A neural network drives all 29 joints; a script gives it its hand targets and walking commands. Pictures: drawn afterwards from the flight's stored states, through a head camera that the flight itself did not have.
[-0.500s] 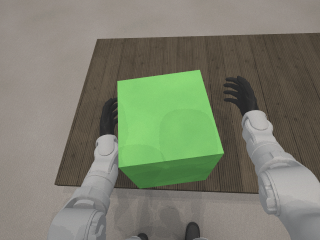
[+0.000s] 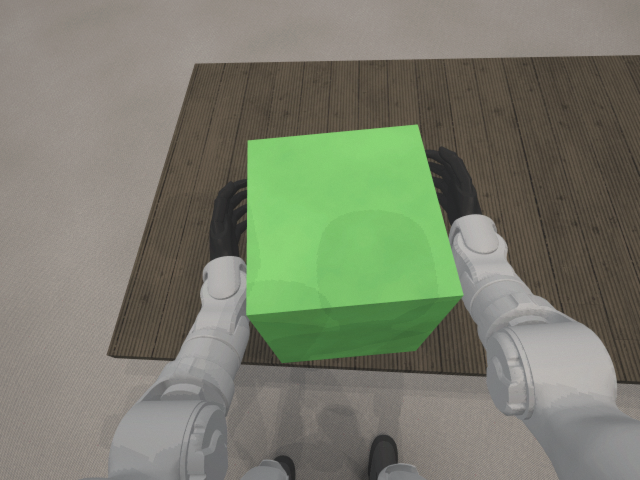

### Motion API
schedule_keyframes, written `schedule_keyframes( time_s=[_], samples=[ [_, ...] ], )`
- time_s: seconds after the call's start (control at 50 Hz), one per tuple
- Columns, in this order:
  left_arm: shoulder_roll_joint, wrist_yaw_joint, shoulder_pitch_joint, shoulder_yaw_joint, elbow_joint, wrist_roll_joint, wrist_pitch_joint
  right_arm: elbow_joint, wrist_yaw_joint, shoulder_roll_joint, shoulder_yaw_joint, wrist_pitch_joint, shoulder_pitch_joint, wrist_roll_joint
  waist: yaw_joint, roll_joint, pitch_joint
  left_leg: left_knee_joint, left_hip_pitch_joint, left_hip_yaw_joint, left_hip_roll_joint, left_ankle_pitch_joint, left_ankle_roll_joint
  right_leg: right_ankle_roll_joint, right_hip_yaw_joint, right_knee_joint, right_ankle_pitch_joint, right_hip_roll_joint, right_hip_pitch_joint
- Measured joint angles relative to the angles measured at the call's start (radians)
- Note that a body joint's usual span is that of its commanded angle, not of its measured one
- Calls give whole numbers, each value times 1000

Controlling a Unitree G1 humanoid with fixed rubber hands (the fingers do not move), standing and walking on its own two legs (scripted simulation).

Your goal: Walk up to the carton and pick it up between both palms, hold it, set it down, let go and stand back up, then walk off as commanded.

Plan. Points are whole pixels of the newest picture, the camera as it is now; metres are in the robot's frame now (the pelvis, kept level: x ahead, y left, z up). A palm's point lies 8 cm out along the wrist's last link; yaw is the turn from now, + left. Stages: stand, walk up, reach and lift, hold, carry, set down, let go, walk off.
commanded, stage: reach and lift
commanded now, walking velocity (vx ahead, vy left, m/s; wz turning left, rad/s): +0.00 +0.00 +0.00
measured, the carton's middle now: (341, 258) +0.39 +0.03 -0.02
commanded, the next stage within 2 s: none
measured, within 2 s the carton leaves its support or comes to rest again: neither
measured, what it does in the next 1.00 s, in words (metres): stands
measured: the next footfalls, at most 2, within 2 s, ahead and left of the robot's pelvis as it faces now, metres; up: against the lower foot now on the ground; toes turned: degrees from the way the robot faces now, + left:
none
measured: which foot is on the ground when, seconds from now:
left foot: down 0.00-1.00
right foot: down 0.00-1.00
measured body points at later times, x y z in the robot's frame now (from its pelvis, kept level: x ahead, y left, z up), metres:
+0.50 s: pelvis +0.01 +0.00 +0.01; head +0.14 -0.01 +0.45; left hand +0.39 +0.17 +0.00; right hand +0.47 -0.11 +0.01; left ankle -0.03 +0.16 -0.72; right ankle +0.06 -0.10 -0.72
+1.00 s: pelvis +0.02 +0.00 +0.02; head +0.16 -0.01 +0.45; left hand +0.39 +0.17 +0.00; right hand +0.47 -0.11 +0.01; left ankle -0.03 +0.16 -0.72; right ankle +0.06 -0.10 -0.72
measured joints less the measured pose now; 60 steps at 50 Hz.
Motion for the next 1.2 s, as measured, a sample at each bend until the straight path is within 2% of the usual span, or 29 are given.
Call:
schedule_keyframes(
  time_s=[0.1, 0.16, 0.32, 0.42, 0.6, 0.68, 0.86, 1.2],
  samples=[
    [-28, 16, -9, 34, -7, 70, 23, -8, -33, 26, -76, 8, -2, -79, -3, -2, 32, -19, 39, 2, 0, 6, 4, 3, 1, -28, 11, 1, 43],
    [-43, 17, 17, 54, -42, 100, 30, -20, -29, 34, -112, 6, 8, -129, -10, -7, 38, -36, 55, 5, 0, 12, 4, 3, 4, -47, 19, 2, 59],
    [-62, 9, 49, 91, -92, 167, 36, -45, -25, 53, -173, -12, 33, -201, -22, -6, 59, -79, 101, 13, 1, 23, 7, 6, 10, -94, 34, 4, 106],
    [-76, -3, 54, 128, -87, 202, 18, -58, -26, 62, -210, -27, 49, -255, -18, -9, 71, -108, 132, 20, 0, 32, 10, 7, 16, -115, 40, 4, 131],
    [-103, -38, 76, 213, -96, 257, -36, -47, -28, 92, -340, -95, 60, -405, -40, 1, 81, -169, 169, 13, -6, 57, 8, 7, 8, -165, 55, -1, 168],
    [-109, -50, 76, 246, -82, 280, -70, -41, -32, 100, -377, -126, 63, -448, -42, 4, 101, -201, 202, 16, -8, 69, 11, 7, 9, -183, 58, -2, 194],
    [-113, -61, 86, 277, -64, 307, -126, -35, -38, 113, -419, -169, 81, -488, -46, -11, 101, -246, 228, 17, -7, 84, 10, 6, 8, -212, 64, -1, 213],
    [-119, -58, 88, 291, -61, 312, -149, 6, -49, 103, -405, -201, 66, -481, -55, -5, 117, -258, 244, 18, -10, 87, 13, 9, 9, -228, 69, -4, 232]
  ],
)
